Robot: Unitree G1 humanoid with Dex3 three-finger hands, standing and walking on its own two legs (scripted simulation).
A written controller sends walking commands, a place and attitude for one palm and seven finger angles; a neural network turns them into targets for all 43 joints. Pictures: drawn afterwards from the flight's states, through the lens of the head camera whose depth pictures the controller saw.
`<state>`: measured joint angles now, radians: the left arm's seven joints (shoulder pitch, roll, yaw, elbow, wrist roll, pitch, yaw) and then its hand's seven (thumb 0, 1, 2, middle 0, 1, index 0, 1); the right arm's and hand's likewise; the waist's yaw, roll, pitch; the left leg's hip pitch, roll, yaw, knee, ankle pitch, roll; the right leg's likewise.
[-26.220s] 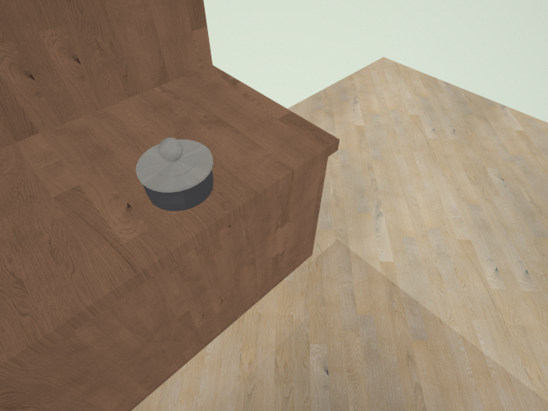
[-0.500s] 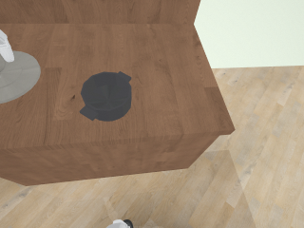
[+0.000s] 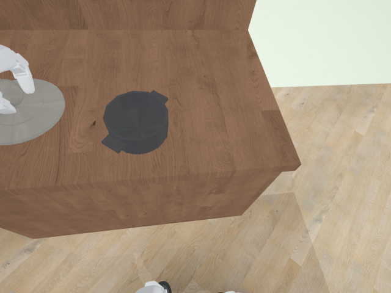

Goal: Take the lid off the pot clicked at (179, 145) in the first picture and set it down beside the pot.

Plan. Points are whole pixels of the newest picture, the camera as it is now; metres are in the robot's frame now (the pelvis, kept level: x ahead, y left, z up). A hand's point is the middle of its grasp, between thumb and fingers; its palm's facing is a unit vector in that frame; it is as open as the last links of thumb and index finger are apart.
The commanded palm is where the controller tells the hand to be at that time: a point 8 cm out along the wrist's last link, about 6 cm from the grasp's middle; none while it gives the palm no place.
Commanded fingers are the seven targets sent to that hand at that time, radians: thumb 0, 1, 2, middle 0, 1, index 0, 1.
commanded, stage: lower the lid onto the table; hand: left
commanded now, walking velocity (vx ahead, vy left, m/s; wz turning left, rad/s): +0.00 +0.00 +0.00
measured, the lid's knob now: (6, 93) +0.49 +0.34 +0.09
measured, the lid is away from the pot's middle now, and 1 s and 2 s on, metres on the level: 0.23 0.23 0.23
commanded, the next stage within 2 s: open the fingers wide in 1.98 s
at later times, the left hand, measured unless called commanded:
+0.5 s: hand (3, 100) +0.48 +0.34 +0.09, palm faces -0.46 -0.12 -0.88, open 7.7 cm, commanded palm +0.55 +0.34 +0.14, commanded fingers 0.00 0.63 0.89 -0.75 -1.12 -0.83 -1.15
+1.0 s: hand (15, 112) +0.47 +0.33 +0.06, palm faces -0.47 -0.10 -0.88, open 7.7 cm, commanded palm +0.56 +0.34 +0.11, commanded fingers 0.00 0.63 0.89 -0.75 -1.12 -0.83 -1.15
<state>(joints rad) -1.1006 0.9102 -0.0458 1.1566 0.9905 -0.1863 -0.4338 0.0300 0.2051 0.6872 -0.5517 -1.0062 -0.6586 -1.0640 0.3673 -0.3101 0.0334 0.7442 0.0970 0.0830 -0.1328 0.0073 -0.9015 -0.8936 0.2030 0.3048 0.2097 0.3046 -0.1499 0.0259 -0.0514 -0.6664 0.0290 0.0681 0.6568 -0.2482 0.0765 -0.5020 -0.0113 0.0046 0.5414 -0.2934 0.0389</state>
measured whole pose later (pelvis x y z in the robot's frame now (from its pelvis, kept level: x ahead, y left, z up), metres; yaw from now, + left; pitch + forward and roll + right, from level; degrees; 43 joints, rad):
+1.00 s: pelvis -0.01 +0.00 -0.02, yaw -1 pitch +18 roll -5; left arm -1.06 0.94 0.01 1.20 1.03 -0.23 -0.36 0.03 0.21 0.69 -0.55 -1.01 -0.66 -1.07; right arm 0.37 -0.30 0.05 0.73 0.08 0.11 -0.14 0.01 -0.90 -0.89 0.20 0.30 0.21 0.30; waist -0.19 0.03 -0.07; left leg -0.82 0.05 0.05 0.79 -0.29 0.07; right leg -0.65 0.01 0.00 0.67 -0.34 0.04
